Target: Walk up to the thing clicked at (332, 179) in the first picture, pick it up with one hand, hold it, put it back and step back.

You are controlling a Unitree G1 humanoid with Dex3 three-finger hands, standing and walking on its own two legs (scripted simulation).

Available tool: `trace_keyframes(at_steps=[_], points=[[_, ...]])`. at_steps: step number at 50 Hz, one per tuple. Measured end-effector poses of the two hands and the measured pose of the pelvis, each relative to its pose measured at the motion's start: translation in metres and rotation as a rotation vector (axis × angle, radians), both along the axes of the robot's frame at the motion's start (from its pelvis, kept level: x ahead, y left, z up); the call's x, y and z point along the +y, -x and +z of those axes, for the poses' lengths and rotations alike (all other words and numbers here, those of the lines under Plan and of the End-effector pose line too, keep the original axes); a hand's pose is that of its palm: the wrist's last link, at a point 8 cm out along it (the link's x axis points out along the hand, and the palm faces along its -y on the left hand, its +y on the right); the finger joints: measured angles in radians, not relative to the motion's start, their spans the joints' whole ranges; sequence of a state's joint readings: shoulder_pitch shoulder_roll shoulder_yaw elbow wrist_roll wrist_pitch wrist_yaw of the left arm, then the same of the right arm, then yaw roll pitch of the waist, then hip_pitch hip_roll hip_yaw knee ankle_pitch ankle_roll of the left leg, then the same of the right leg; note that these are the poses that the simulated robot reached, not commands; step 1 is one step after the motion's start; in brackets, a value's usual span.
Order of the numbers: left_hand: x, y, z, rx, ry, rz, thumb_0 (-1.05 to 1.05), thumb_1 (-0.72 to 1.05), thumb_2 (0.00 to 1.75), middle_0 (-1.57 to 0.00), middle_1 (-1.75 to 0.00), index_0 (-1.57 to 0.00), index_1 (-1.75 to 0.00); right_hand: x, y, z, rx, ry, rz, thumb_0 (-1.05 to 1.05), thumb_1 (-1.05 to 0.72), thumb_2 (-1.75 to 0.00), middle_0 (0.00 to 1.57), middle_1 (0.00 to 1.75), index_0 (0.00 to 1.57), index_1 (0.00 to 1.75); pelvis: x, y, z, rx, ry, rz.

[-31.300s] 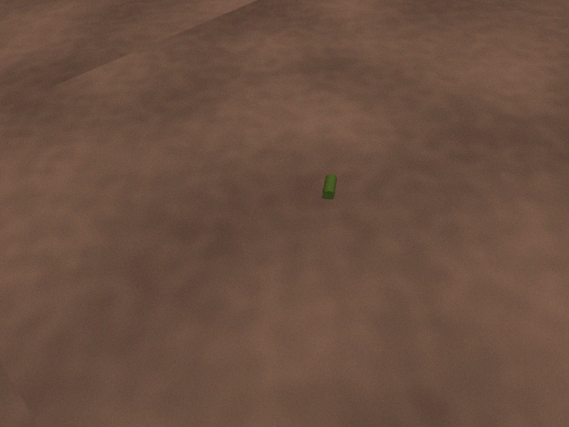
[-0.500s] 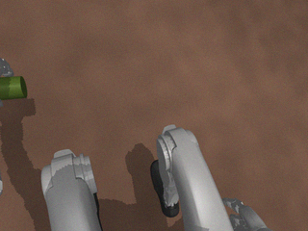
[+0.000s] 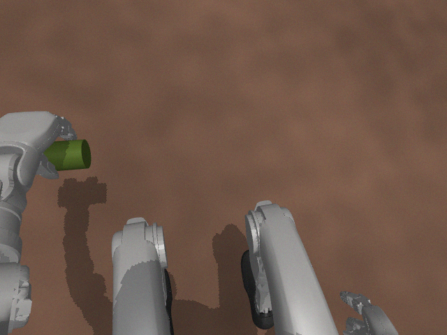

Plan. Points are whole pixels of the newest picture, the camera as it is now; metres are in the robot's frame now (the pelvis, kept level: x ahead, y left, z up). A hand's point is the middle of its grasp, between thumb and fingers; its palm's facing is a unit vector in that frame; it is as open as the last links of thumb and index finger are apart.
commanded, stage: lift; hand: left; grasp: from above
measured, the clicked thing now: (53, 156) +0.46 +0.30 -0.15
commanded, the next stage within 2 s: hold in 1.20 s
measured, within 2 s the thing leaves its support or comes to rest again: neither
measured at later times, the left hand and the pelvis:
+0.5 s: hand out of the picture +0.36 +0.26 +0.10, palm faces -0.44 -0.07 -0.89, open 8.3 cm; pelvis +0.01 -0.01 +0.17, yaw +3 degrees
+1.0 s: hand out of the picture +0.35 +0.24 +0.22, palm faces -0.44 -0.05 -0.89, open 8.3 cm; pelvis +0.04 -0.01 +0.29, yaw +4 degrees
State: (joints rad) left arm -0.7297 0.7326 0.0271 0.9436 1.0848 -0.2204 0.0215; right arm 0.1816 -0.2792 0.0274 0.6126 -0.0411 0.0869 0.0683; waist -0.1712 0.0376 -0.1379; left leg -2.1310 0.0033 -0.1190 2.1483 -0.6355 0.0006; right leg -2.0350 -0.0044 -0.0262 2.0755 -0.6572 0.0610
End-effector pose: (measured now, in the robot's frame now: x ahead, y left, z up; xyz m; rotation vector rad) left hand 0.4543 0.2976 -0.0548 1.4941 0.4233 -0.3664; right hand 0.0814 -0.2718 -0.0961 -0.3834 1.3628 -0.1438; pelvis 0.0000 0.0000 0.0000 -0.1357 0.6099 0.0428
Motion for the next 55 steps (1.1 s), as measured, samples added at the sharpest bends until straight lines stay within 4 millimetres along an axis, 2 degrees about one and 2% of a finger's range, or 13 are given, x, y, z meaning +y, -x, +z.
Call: trace_keyframes(at_steps=[7, 12, 24, 31, 36, 42, 49, 55], points=[[-0.002, 0.019, 0.053, -0.029, -0.003, 0.001, 0.0, 0.3, 0.11, -0.94, -0.18, -0.95, -0.16, 0.003, -0.026, 0.033, -0.088, -0.016, 0.002, 0.0, -0.91, -0.9, 0.2, 0.3, 0.2, 0.3, -0.002, -0.001, 0.037, -0.026, -0.015, 0.01], [-0.008, 0.036, 0.096, -0.043, 0.002, 0.008, 0.0, 0.29, 0.13, -0.93, -0.19, -0.94, -0.17, 0.005, -0.037, 0.062, -0.141, -0.028, -0.01, 0.0, -0.91, -0.9, 0.2, 0.3, 0.2, 0.3, -0.003, -0.002, 0.069, -0.06, -0.027, 0.016], [-0.032, 0.084, 0.199, -0.046, 0.024, 0.009, 0.0, 0.3, 0.13, -0.91, -0.21, -0.92, -0.19, 0.009, -0.047, 0.147, -0.238, -0.058, -0.056, 0.0, -0.91, -0.9, 0.2, 0.3, 0.2, 0.3, -0.006, -0.007, 0.158, -0.182, -0.065, 0.023], [-0.036, 0.102, 0.252, -0.045, 0.004, 0.022, 0.0, 0.3, 0.13, -0.91, -0.21, -0.92, -0.19, 0.01, -0.052, 0.196, -0.293, -0.065, -0.066, 0.01, -0.91, -0.9, 0.2, 0.3, 0.2, 0.3, -0.008, -0.014, 0.207, -0.263, -0.084, 0.029], [-0.038, 0.108, 0.279, -0.039, -0.005, 0.041, 0.0, 0.31, 0.12, -0.9, -0.22, -0.91, -0.2, 0.007, -0.053, 0.224, -0.32, -0.067, -0.071, 0.01, -0.91, -0.9, 0.2, 0.3, 0.2, 0.3, -0.009, -0.02, 0.235, -0.31, -0.094, 0.031], [-0.047, 0.11, 0.303, -0.025, -0.004, 0.032, 0.0, 0.31, 0.12, -0.9, -0.24, -0.91, -0.22, 0.004, -0.055, 0.251, -0.332, -0.065, -0.073, 0.01, -0.91, -0.9, 0.2, 0.3, 0.2, 0.3, -0.009, -0.028, 0.262, -0.351, -0.104, 0.031], [-0.055, 0.101, 0.328, -0.04, -0.002, 0.021, 0.0, 0.3, 0.14, -0.89, -0.26, -0.9, -0.24, 0.006, -0.06, 0.275, -0.334, -0.073, -0.083, 0.01, -0.91, -0.9, 0.2, 0.3, 0.2, 0.3, -0.007, -0.039, 0.287, -0.389, -0.116, 0.025], [-0.055, 0.09, 0.348, -0.05, -0.008, 0.037, 0.0, 0.29, 0.14, -0.89, -0.27, -0.9, -0.25, 0.01, -0.068, 0.29, -0.34, -0.087, -0.091, 0.01, -0.91, -0.9, 0.2, 0.3, 0.2, 0.3, -0.005, -0.048, 0.304, -0.416, -0.123, 0.019]])
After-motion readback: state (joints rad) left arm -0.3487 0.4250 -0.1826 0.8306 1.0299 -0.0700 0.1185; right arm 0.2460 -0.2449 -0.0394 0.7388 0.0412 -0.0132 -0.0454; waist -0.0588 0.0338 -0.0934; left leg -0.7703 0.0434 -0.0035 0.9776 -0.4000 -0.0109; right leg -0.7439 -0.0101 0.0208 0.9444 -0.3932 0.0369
